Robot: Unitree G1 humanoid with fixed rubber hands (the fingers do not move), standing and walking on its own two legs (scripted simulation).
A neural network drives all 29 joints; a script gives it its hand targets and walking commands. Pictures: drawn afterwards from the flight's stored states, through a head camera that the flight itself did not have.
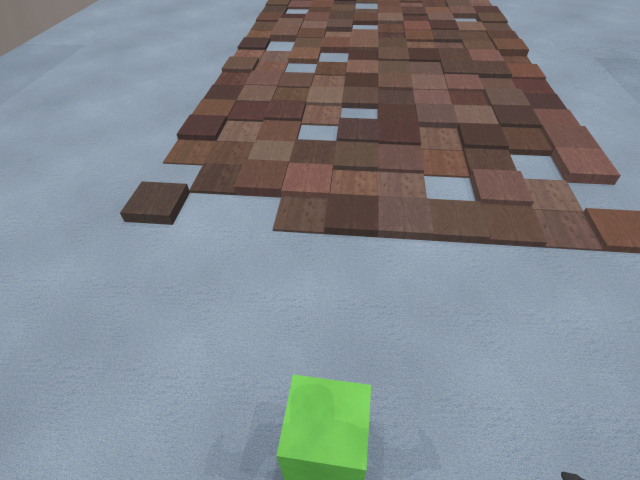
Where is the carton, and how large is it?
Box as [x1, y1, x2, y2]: [276, 374, 370, 479]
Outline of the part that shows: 293,374 276,455 284,479 363,479 366,468 370,385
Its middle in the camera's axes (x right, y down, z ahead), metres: +0.02 +0.54 +1.06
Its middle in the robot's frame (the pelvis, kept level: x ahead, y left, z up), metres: +0.40 +0.02 -0.66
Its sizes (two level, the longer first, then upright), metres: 0.210 0.200 0.250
